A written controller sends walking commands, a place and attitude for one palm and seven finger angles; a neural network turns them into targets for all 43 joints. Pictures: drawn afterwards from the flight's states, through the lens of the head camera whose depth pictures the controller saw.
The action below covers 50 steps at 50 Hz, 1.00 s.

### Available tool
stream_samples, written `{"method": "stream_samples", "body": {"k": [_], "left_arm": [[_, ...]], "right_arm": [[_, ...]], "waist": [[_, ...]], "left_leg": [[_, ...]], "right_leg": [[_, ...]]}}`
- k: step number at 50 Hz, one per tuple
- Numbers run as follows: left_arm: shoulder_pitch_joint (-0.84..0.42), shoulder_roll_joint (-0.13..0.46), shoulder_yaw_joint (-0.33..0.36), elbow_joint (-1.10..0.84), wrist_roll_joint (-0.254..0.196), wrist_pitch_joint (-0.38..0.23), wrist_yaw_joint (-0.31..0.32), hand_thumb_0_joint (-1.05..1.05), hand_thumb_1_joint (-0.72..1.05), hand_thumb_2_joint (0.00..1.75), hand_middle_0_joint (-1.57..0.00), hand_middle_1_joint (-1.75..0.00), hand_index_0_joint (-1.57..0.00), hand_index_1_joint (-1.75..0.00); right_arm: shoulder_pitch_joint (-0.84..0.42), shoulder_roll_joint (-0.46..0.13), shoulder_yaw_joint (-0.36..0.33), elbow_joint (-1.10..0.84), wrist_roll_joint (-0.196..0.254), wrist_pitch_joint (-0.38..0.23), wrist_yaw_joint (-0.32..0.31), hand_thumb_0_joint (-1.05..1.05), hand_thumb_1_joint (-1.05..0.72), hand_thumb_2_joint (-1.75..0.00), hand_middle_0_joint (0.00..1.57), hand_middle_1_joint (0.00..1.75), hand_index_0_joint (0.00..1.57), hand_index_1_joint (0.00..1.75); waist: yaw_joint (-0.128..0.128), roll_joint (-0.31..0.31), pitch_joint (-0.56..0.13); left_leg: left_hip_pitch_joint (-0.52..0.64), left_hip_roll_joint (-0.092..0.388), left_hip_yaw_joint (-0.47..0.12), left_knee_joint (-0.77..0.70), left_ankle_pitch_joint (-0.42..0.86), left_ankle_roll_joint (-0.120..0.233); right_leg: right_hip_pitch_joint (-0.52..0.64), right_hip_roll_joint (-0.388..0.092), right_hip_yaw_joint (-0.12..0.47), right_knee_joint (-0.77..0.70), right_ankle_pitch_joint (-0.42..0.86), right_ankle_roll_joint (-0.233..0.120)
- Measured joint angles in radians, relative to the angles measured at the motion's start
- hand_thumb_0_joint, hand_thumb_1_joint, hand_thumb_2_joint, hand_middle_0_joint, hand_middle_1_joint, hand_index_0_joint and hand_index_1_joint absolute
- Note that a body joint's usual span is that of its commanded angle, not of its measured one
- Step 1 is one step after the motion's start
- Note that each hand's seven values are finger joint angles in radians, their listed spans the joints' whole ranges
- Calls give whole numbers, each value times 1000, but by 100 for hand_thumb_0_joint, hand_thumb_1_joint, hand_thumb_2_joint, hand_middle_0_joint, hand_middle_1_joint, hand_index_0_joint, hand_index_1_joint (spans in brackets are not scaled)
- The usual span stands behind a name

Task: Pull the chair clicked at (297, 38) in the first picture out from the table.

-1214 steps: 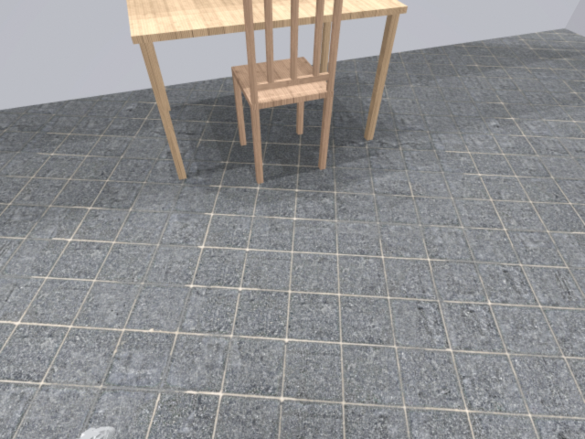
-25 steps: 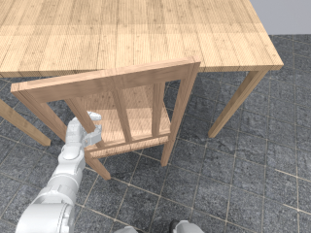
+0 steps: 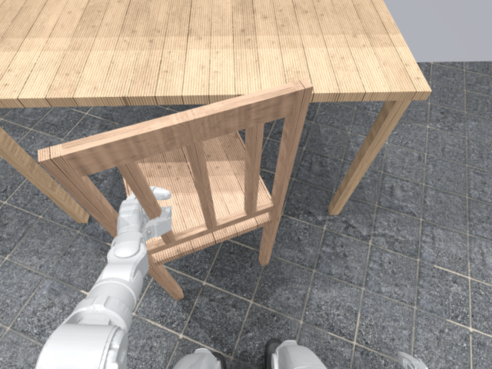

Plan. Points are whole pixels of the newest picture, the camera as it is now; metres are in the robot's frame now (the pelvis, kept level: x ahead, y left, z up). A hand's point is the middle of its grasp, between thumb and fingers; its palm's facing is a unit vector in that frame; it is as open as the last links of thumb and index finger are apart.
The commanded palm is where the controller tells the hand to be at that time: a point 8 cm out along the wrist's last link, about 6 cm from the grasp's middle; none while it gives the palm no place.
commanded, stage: step backward, pulling the chair out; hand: left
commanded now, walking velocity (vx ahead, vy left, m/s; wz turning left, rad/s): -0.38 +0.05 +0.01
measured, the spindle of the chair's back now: (204, 191) +0.43 +0.08 -0.05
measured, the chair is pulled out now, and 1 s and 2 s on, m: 0.12 0.17 0.34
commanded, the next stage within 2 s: none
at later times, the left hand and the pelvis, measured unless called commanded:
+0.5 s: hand (162, 233) +0.35 +0.15 -0.06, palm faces +0.16 -0.98 -0.15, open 5.5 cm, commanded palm +0.35 +0.20 -0.06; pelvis -0.02 +0.00 -0.01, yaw +1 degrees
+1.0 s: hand (162, 242) +0.33 +0.15 -0.06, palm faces +0.15 -0.98 -0.14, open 5.4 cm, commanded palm +0.31 +0.19 -0.06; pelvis -0.05 +0.00 +0.00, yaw +2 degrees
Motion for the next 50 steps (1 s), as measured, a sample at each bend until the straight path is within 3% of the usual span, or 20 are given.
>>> {"method": "stream_samples", "body": {"k": [4, 8, 15, 20, 25, 28, 32, 36, 39, 44, 48, 50], "left_arm": [[0, -18, -8, 23, -4, -16, 8, 4, 67, 72, -27, -115, -50, -145], [8, -32, -24, 38, -3, -30, 13, 4, 67, 73, -26, -115, -50, -145], [10, -18, -26, 29, -8, -12, -4, 4, 66, 75, -27, -116, -50, -145], [1, -7, -4, 34, -13, -13, -18, 4, 65, 77, -27, -118, -50, -145], [-16, -24, 2, 52, 2, -32, -3, 4, 65, 77, -28, -117, -50, -145], [-34, -41, -13, 49, 15, -21, 11, 4, 66, 76, -27, -117, -50, -145], [-41, -49, -48, 35, 12, 0, 25, 4, 67, 74, -25, -118, -50, -145], [-37, -41, -48, 31, 17, 7, 15, 4, 67, 73, -24, -118, -50, -145], [-44, -22, -30, 37, 19, 1, 1, 4, 67, 74, -24, -119, -50, -145], [-55, 2, 15, 47, 16, -15, -15, 4, 66, 75, -25, -119, -50, -145], [-53, -13, 29, 35, 17, -7, -6, 4, 66, 75, -25, -118, -50, -145], [-57, -29, 27, 18, 21, 8, -2, 4, 67, 74, -23, -118, -50, -145]], "right_arm": [[8, -5, 2, 24, 6, -29, 4, 0, -91, -89, 20, 30, 20, 30], [29, -5, 9, 52, 9, -57, 0, 0, -91, -89, 20, 30, 20, 30], [43, 25, 24, 64, -3, -73, -3, 0, -91, -89, 20, 30, 20, 30], [22, 40, 26, 63, -3, -79, 1, 1, -91, -89, 20, 30, 20, 30], [8, 19, 16, 79, -4, -96, 13, 1, -91, -89, 20, 30, 20, 30], [7, -5, 11, 89, -5, -99, 9, 0, -91, -89, 20, 30, 20, 30], [13, -15, 5, 75, -6, -86, -4, 1, -91, -89, 20, 30, 20, 30], [12, 13, 4, 59, -27, -86, -4, 1, -91, -90, 20, 30, 20, 30], [-11, 43, 13, 60, -41, -90, 8, 0, -91, -90, 20, 30, 20, 30], [-47, 72, 25, 56, -34, -87, 13, 0, -91, -89, 20, 30, 20, 30], [-55, 42, 18, 64, -30, -81, 7, 0, -91, -89, 20, 30, 20, 30], [-54, 17, 14, 70, -30, -77, 4, 0, -91, -89, 20, 30, 20, 30]], "waist": [[0, 12, 9], [12, 9, 6], [36, -12, 14], [29, 6, 26], [11, 11, 39], [-3, 5, 45], [23, -16, 42], [32, -23, 44], [50, -18, 57], [28, 13, 84], [6, 17, 79], [-4, 12, 78]], "left_leg": [[7, -1, -8, -2, 7, -9], [22, -7, 2, -26, 29, 7], [26, -14, 33, 14, 8, 12], [3, -4, 22, 68, -21, -5], [11, -20, -28, 102, -167, -46], [40, -9, -15, 21, -20, -40], [51, -12, 15, 1, 5, 7], [56, -3, 18, 15, -10, 5], [54, 26, 26, 30, -17, -9], [32, 63, -7, 39, -1, -41], [13, 19, -78, 168, -185, -69], [38, 7, -93, 169, -213, -72]], "right_leg": [[18, -3, -11, -19, 17, -1], [28, -12, -5, -31, 28, 8], [-2, -28, 13, 59, -3, 10], [-18, -20, 1, 103, -31, -7], [3, -36, -16, 56, -8, -5], [17, -58, -31, 30, 7, 10], [7, -62, -9, 45, -29, 24], [52, -48, 21, 116, -82, 20], [87, -27, 23, 90, -121, 24], [92, 11, -8, 48, -71, 0], [73, -9, -13, 39, -57, -2], [65, -33, -14, 28, -43, 9]]}}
